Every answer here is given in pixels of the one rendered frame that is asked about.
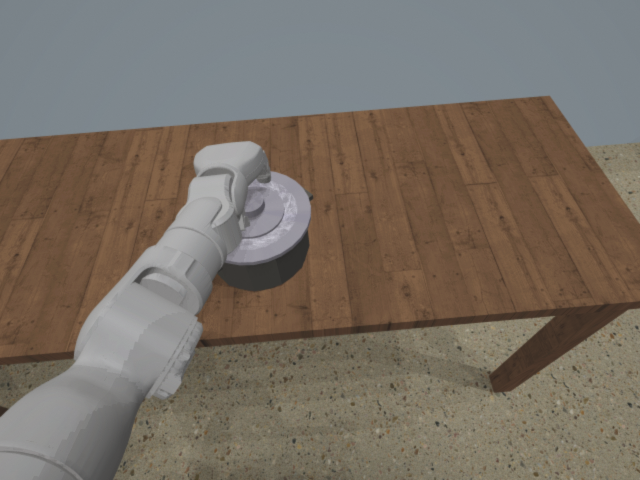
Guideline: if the robot left hand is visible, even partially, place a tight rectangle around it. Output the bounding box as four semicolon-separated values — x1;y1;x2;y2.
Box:
193;141;271;231

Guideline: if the lid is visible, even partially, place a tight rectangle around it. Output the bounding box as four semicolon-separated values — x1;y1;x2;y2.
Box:
225;171;311;265

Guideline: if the pot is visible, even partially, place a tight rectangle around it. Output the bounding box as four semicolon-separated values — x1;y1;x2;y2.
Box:
217;188;313;291

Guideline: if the robot left upper arm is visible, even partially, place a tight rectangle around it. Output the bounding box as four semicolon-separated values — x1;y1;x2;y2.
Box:
0;282;203;480

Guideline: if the knob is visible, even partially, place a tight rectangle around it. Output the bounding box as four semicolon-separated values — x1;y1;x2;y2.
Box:
244;189;265;218

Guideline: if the table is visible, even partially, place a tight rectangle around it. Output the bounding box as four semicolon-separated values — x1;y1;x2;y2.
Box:
0;96;640;417

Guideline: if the robot left forearm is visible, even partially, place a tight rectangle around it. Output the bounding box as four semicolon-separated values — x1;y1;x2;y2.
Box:
74;163;248;361

